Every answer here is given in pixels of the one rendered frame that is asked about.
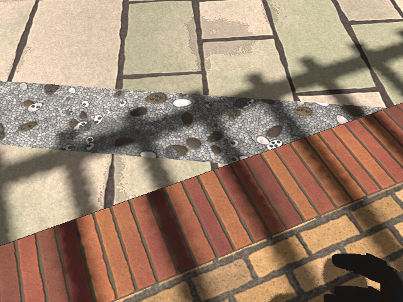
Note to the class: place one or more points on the right robot hand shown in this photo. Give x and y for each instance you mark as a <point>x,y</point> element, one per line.
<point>373,268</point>

